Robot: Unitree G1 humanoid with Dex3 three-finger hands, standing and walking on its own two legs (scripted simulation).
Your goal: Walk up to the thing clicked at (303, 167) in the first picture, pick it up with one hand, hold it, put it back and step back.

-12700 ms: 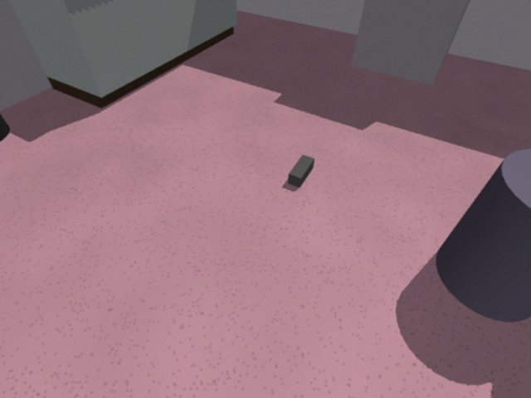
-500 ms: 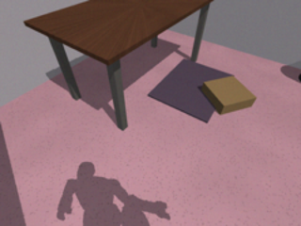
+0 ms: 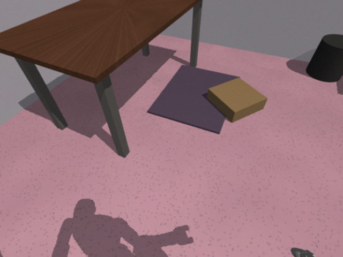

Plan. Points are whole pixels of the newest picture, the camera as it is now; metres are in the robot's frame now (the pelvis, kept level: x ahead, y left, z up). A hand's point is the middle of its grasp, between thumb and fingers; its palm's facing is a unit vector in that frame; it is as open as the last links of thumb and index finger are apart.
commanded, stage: walk up
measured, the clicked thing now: out of the picture -0.08 -1.42 -0.73
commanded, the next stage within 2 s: none
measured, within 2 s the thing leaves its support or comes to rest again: neither
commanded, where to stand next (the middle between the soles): +0.29 +0.06 m, yaw -113 degrees
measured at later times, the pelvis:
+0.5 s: pelvis +0.17 +0.03 -0.02, yaw -22 degrees
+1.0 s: pelvis +0.32 +0.15 +0.00, yaw -51 degrees
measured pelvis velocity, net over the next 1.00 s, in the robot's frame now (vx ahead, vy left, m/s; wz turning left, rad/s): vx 0.32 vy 0.15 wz -0.89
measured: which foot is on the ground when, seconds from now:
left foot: down 0.00-0.38, up 0.40-0.74, down 0.76-1.00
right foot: down 0.00-0.00, up 0.02-0.34, down 0.36-0.78, up 0.80-1.00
